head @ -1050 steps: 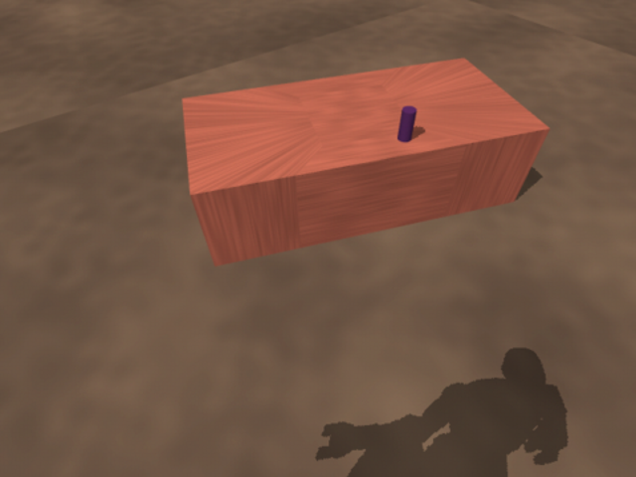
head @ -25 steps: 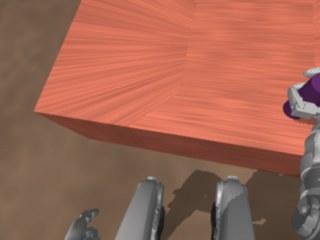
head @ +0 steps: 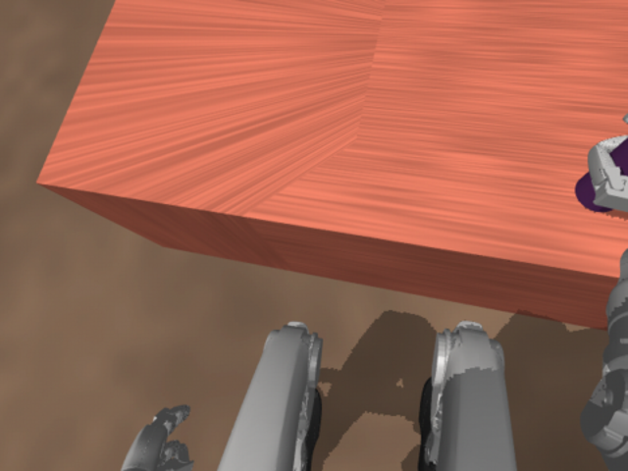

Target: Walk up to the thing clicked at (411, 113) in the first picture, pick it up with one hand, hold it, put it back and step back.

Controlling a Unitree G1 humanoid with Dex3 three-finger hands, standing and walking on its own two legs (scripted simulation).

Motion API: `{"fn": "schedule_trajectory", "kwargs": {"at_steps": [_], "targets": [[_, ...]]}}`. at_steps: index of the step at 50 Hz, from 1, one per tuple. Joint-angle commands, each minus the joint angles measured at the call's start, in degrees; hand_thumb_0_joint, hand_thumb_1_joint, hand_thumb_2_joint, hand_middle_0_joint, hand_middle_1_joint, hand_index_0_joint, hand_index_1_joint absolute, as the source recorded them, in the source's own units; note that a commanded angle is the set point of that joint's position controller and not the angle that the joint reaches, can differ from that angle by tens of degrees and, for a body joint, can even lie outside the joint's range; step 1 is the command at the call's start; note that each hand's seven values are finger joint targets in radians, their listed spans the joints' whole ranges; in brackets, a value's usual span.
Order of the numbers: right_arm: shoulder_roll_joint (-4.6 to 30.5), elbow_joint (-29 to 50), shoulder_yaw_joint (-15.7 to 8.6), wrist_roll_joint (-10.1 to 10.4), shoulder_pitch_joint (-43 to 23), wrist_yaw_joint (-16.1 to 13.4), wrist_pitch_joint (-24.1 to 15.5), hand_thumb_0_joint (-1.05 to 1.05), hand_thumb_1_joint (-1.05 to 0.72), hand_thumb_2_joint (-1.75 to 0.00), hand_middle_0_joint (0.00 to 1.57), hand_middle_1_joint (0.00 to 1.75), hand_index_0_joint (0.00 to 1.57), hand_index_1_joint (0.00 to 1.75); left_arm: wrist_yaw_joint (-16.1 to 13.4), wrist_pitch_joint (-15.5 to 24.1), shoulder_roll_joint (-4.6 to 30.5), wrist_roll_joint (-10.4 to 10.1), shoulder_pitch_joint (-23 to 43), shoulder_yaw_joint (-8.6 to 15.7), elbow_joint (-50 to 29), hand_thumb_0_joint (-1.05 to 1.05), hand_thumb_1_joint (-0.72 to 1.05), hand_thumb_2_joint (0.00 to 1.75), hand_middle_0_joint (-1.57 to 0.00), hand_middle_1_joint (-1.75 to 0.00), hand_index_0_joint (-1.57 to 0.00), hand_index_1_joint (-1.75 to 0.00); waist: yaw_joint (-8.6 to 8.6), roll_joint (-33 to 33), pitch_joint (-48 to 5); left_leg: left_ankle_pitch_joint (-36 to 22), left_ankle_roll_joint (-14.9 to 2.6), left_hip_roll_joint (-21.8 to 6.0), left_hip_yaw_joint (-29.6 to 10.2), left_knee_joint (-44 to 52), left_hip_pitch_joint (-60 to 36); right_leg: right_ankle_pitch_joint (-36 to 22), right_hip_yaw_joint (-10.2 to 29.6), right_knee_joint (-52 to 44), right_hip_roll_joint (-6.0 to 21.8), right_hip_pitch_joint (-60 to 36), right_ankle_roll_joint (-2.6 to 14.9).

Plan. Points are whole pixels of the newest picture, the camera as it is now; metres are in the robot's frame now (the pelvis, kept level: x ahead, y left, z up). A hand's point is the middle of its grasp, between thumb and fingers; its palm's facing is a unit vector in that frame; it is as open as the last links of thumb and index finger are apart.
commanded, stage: lower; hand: right
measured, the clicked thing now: out of the picture +0.46 -0.31 -0.03
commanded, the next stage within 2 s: loosen in 0.16 s
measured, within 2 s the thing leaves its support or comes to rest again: neither
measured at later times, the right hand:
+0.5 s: hand out of the picture +0.47 -0.30 -0.02, palm faces +0.40 +0.91 -0.01, open 7.4 cm
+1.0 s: hand out of the picture +0.47 -0.31 -0.02, palm faces +0.40 +0.92 -0.01, open 13.7 cm
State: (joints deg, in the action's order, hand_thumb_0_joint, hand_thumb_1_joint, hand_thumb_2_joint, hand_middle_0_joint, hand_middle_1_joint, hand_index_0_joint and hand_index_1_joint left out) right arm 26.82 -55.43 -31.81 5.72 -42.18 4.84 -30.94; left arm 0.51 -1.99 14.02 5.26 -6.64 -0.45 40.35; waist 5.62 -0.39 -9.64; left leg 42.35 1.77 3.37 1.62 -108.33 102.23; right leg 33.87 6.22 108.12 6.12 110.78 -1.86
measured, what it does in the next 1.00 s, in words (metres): stands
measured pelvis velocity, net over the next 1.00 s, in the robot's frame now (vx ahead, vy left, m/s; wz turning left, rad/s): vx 0.00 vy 0.01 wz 0.01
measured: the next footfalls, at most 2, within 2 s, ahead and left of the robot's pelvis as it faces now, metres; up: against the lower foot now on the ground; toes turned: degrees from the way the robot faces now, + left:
none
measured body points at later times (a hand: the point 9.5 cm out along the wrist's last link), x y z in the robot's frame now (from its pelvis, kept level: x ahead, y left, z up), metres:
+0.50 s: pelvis +0.00 +0.01 -0.02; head +0.21 -0.04 +0.37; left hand +0.12 +0.28 -0.15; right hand +0.44 -0.35 -0.02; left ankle +0.05 +0.13 -0.45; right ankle +0.09 -0.14 -0.45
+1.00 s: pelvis +0.00 +0.01 -0.02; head +0.21 -0.04 +0.37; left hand +0.12 +0.28 -0.15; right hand +0.44 -0.35 -0.02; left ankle +0.05 +0.13 -0.45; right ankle +0.09 -0.14 -0.45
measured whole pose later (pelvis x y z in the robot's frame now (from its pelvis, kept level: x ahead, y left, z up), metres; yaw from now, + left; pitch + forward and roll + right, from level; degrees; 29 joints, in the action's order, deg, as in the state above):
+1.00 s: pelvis +0.00 +0.01 -0.02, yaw +1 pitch +36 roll +5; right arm 28.7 -51.6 -33.9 7.4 -42.1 7.7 -26.4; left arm 0.4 -2.7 15.6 4.1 -6.9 0.3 38.8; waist 4.9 -0.3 -9.3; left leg 43.2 1.1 4.1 2.1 -112.7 105.8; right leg 34.6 7.2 112.1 6.4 114.1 -2.7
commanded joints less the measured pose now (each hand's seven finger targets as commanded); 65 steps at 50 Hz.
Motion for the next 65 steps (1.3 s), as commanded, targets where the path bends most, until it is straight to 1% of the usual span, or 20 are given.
{"fn": "schedule_trajectory", "kwargs": {"at_steps": [1, 2, 4, 14, 17, 21, 23, 24, 25, 30, 32, 39, 40, 42, 48, 49, 55, 59, 62, 65], "targets": [[16.4, 16.3, -1.7, 1.4, -20.5, 0.6, -5.0, 0.0, -0.47, -1.36, 1.36, 1.46, 1.39, 1.46, -1.1, 0.9, 11.6, 0.2, -8.1, 3.9, -3.6, 0.0, 0.9, 0.9, -0.2, -0.3, -0.2, -0.3, -1.25, 11.0, -40.2, -16.5, -3.69, 1.2, 2.0, 13.1, -11.7, -10.9, -2.0, -8.9, -1.5, -35.6, 3.1], [19.9, 19.8, -3.2, 1.2, -22.9, 0.3, -5.2, 0.0, -0.45, -1.36, 1.35, 1.46, 1.38, 1.46, -1.3, 0.7, 12.5, 0.2, -8.4, 4.5, -3.5, 0.0, 0.9, 0.9, -0.2, -0.3, -0.2, -0.3, -1.94, 12.4, -42.4, -16.1, -3.83, 1.2, 1.9, 13.0, -11.9, -11.2, -2.0, -9.1, -1.4, -37.1, 3.04], [15.7, 15.1, -1.2, 1.5, -19.5, 0.7, -4.3, 0.0, -0.48, -1.36, 1.36, 1.46, 1.39, 1.46, -1.2, 0.6, 11.9, 0.1, -8.1, 4.2, -3.1, 0.0, 0.9, 0.9, -0.2, -0.3, -0.2, -0.3, -1.15, 12.1, -38.3, -16.0, -3.85, 1.1, 2.3, 12.2, -10.3, -10.9, -1.9, -9.1, -1.3, -35.6, 2.86], [16.8, 12.8, -2.1, 1.7, -18.8, 2.0, -2.7, 0.0, -0.37, -1.3, 1.33, 1.42, 1.36, 1.42, -1.3, 0.4, 12.3, -0.3, -8.2, 4.2, -3.5, 0.0, 0.9, 0.89, -0.21, -0.3, -0.21, -0.3, -0.83, 10.1, -36.5, -14.1, -3.9, 1.3, 2.6, 10.8, -8.5, -7.8, -1.9, -7.3, -1.4, -31.0, 3.08], [18.8, 15.1, -3.2, 2.0, -20.0, 2.0, -2.3, 0.0, -0.26, -1.06, 1.22, 1.18, 1.24, 1.18, -1.4, 0.2, 12.2, -0.5, -7.9, 4.1, -4.1, 0.0, 0.95, 0.86, -0.21, -0.31, -0.22, -0.29, -1.61, 9.3, -38.0, -14.1, -3.79, 1.3, 2.1, 11.6, -10.4, -7.6, -2.4, -7.0, -1.4, -30.2, 3.21], [15.7, 12.6, -1.9, 2.3, -18.0, 2.7, -1.1, 0.0, -0.09, -0.77, 1.15, 0.99, 1.16, 0.99, -1.4, 0.4, 12.2, -0.7, -8.1, 4.3, -3.6, 0.0, 0.95, 0.86, -0.2, -0.31, -0.22, -0.29, -0.83, 7.8, -36.4, -15.1, -3.51, 1.3, 2.2, 11.6, -10.3, -8.0, -2.5, -6.3, -1.2, -29.1, 3.32], [19.0, 15.6, -3.0, 1.9, -20.1, 2.6, -1.1, 0.0, 0.02, -0.65, 1.12, 0.91, 1.13, 0.91, -1.5, 0.4, 12.7, -0.7, -8.6, 4.5, -3.7, 0.0, 0.95, 0.86, -0.2, -0.31, -0.22, -0.29, -1.25, 10.1, -37.8, -14.6, -3.8, 1.3, 2.2, 10.8, -9.7, -8.1, -2.3, -6.5, -1.2, -30.1, 3.11], [15.8, 11.6, -1.4, 2.0, -17.0, 3.1, -0.5, 0.0, 0.06, -0.6, 1.1, 0.87, 1.11, 0.87, -1.4, 0.4, 12.0, -0.8, -7.8, 4.0, -4.0, 0.0, 0.94, 0.87, -0.2, -0.31, -0.22, -0.29, -0.85, 8.9, -36.6, -14.6, -3.71, 1.3, 2.5, 11.0, -9.8, -8.0, -2.3, -6.6, -1.3, -29.5, 3.18], [18.4, 16.6, -2.7, 2.3, -20.4, 2.8, -1.0, 0.0, 0.12, -0.62, 1.02, 0.85, 1.03, 0.85, -1.5, 0.4, 12.5, -0.8, -8.3, 4.5, -4.3, 0.0, 0.93, 0.88, -0.2, -0.31, -0.21, -0.3, -1.12, 8.9, -38.0, -14.8, -3.65, 1.4, 2.0, 11.5, -10.6, -7.8, -2.4, -6.1, -1.1, -29.5, 3.39], [16.7, 13.4, -2.6, 2.7, -17.8, 3.1, -0.1, 0.0, 0.24, -0.44, 0.89, 0.68, 0.89, 0.68, -1.4, 0.5, 12.4, -0.9, -8.3, 4.3, -3.7, 0.0, 0.93, 0.89, -0.2, -0.31, -0.21, -0.3, -1.24, 9.1, -35.5, -14.0, -3.83, 1.4, 2.7, 10.7, -8.7, -7.4, -2.2, -6.5, -1.2, -28.9, 3.14], [19.8, 16.3, -4.0, 2.5, -18.9, 2.8, -0.3, 0.0, 0.3, -0.37, 0.79, 0.59, 0.8, 0.59, -1.4, 0.4, 12.5, -0.9, -8.3, 4.4, -4.5, 0.0, 0.92, 0.89, -0.2, -0.31, -0.21, -0.3, -1.9, 8.7, -37.2, -14.1, -3.74, 1.5, 2.2, 11.7, -10.8, -7.0, -2.6, -6.6, -1.1, -28.6, 3.38], [16.6, 14.0, -2.8, 2.8, -16.0, 3.3, 0.4, 0.0, 0.37, -0.27, 0.55, 0.42, 0.56, 0.42, -1.5, 0.5, 12.6, -1.0, -8.6, 4.7, -4.1, 0.0, 0.92, 0.89, -0.2, -0.31, -0.21, -0.31, -1.33, 8.0, -36.2, -15.2, -3.59, 1.4, 2.4, 11.3, -10.7, -8.1, -2.4, -6.1, -1.1, -28.4, 3.3], [19.9, 18.4, -4.3, 2.8, -18.3, 2.9, -0.1, 0.0, 0.37, -0.26, 0.53, 0.41, 0.54, 0.41, -1.6, 0.4, 12.6, -1.0, -8.4, 4.7, -4.6, 0.0, 0.92, 0.89, -0.2, -0.31, -0.21, -0.31, -2.18, 9.3, -38.2, -15.3, -3.71, 1.5, 2.1, 11.4, -11.1, -8.6, -2.5, -6.2, -1.0, -29.4, 3.37], [15.8, 14.7, -2.0, 2.8, -16.2, 3.3, 0.4, 0.0, 0.36, -0.26, 0.5, 0.39, 0.5, 0.39, -1.4, 0.4, 12.6, -1.0, -8.3, 4.8, -4.2, 0.0, 0.91, 0.89, -0.2, -0.31, -0.21, -0.31, -1.5, 10.3, -37.2, -15.7, -3.87, 1.4, 2.7, 10.2, -9.6, -9.7, -2.2, -6.4, -1.1, -30.9, 3.06], [18.7, 16.1, -4.0, 2.6, -16.0, 3.2, 0.3, 0.0, 0.3, -0.3, 0.29, 0.31, 0.3, 0.31, -1.1, 0.3, 12.6, -1.0, -8.3, 4.5, -4.8, 0.0, 0.93, 0.88, -0.2, -0.3, -0.21, -0.3, -2.18, 9.2, -37.8, -16.1, -3.75, 1.5, 2.7, 10.3, -10.1, -9.9, -2.1, -6.2, -1.1, -30.2, 3.21], [22.1, 18.6, -5.8, 2.3, -17.4, 2.9, -0.1, 0.0, 0.28, -0.28, 0.28, 0.3, 0.29, 0.3, -1.2, 0.1, 12.9, -0.9, -8.5, 4.8, -5.0, 0.0, 0.93, 0.88, -0.2, -0.3, -0.2, -0.3, -2.54, 10.1, -39.0, -16.2, -3.77, 1.6, 2.5, 10.6, -11.2, -9.9, -2.3, -6.4, -1.0, -30.8, 3.25], [28.9, 21.7, -8.7, 3.1, -18.6, 4.1, 2.4, 0.0, 0.39, -0.19, 0.18, 0.2, 0.19, 0.2, -2.1, -0.5, 13.9, -2.0, -8.7, 5.0, -5.8, 0.0, 0.93, 0.88, -0.2, -0.3, -0.2, -0.29, -3.37, 11.8, -42.5, -15.1, -3.54, 1.5, 1.6, 15.2, -17.0, -8.8, -3.0, -10.1, -1.1, -35.5, 3.1], [31.3, 21.5, -9.8, 3.8, -18.6, 6.1, 4.7, 0.0, 0.49, -0.11, 0.11, 0.12, 0.11, 0.12, -2.7, -0.5, 14.0, -2.8, -9.5, 4.5, -5.8, 0.0, 0.92, 0.88, -0.2, -0.3, -0.2, -0.29, -2.89, 11.7, -43.3, -18.6, -3.23, 1.5, 1.4, 17.6, -20.1, -12.8, -2.7, -11.8, -0.8, -39.1, 3.36], [28.2, 14.0, -8.2, 4.2, -13.7, 8.4, 7.0, 0.0, 0.51, -0.08, 0.07, 0.08, 0.08, 0.08, -2.9, -0.1, 12.7, -3.7, -9.1, 3.3, -5.7, 0.0, 0.92, 0.87, -0.2, -0.3, -0.2, -0.29, -1.37, 9.0, -37.3, -18.1, -3.02, 1.5, 1.6, 20.7, -21.3, -11.5, -2.6, -14.4, -1.0, -37.5, 3.63], [28.5, 19.2, -7.5, 5.2, -15.4, 9.6, 7.5, 0.0, 0.51, -0.07, 0.06, 0.06, 0.06, 0.06, -3.3, 0.6, 14.9, -4.3, -10.1, 5.1, -5.3, 0.0, 0.92, 0.87, -0.2, -0.3, -0.21, -0.29, -1.7, 11.3, -36.9, -15.8, -3.55, 1.3, 1.6, 23.5, -21.5, -10.2, -2.4, -18.2, -1.1, -42.0, 3.3]]}}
